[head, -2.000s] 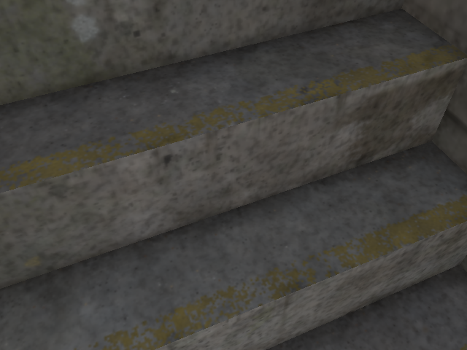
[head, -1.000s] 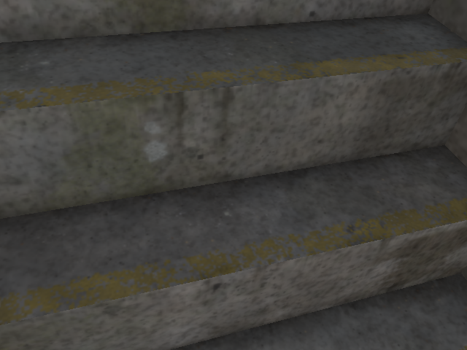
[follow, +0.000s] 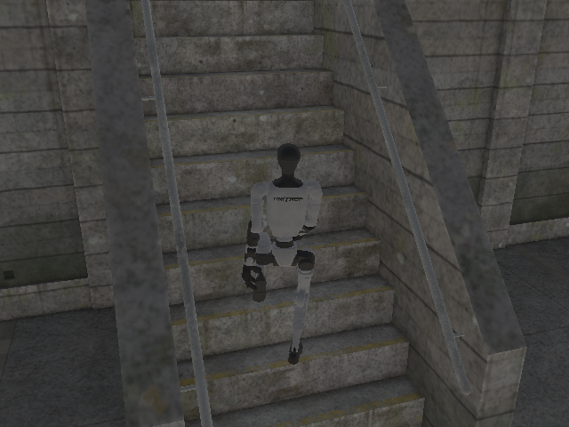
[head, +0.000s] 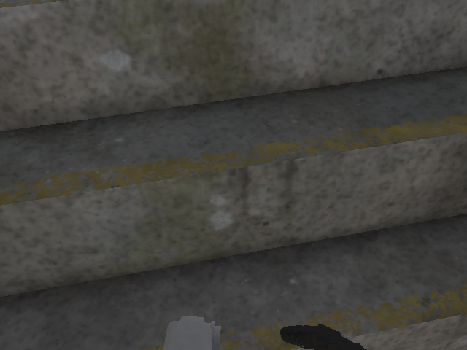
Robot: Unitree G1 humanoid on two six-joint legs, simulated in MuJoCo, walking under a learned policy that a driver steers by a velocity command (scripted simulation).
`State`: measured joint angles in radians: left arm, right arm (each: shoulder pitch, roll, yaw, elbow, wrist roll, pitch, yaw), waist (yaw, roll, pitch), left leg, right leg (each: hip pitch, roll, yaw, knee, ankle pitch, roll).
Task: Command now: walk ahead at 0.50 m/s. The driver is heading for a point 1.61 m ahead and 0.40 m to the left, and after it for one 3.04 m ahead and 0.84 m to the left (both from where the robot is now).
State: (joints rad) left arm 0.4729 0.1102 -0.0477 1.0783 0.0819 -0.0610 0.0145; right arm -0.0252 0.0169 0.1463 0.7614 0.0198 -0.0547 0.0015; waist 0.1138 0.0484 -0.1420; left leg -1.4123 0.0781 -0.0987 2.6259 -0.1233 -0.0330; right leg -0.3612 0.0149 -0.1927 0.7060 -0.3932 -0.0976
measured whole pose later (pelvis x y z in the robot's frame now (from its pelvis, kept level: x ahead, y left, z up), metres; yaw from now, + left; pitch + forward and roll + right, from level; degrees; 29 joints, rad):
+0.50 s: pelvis +0.01 +0.13 +0.10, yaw +2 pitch +4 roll +5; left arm 0.33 0.20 0.00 1.06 0.00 -0.04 -0.03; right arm -0.12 -0.08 0.07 0.72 -0.07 0.01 -0.03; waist 0.02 -0.05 0.01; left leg -1.13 -0.08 0.05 1.53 -0.91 0.14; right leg -0.34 -0.23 -0.04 0.54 0.06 -0.23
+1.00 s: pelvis -0.22 +0.12 -0.02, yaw +2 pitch +2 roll +3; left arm 0.35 0.14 -0.06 0.64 0.06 -0.05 0.09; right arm 0.16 -0.15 0.00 0.69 0.00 0.08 -0.07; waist 0.08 0.05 -0.10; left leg -0.84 0.03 0.06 1.88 -0.25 -0.14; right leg -0.46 0.06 0.09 0.69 -0.84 -0.04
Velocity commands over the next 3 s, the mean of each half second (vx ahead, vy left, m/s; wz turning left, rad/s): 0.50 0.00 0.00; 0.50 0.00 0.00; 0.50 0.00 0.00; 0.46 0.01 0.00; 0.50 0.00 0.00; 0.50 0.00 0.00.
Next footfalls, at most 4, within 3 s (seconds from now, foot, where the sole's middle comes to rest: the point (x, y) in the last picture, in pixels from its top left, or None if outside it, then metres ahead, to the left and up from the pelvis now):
0.52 left None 0.21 0.27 -0.47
0.76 right None -0.10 0.06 -0.75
1.16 left None -0.49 0.25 -1.02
1.30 right None -0.29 0.09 -1.01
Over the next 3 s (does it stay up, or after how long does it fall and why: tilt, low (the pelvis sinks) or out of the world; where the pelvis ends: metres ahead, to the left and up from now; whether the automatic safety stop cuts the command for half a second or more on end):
stays up -0.89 0.01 -0.82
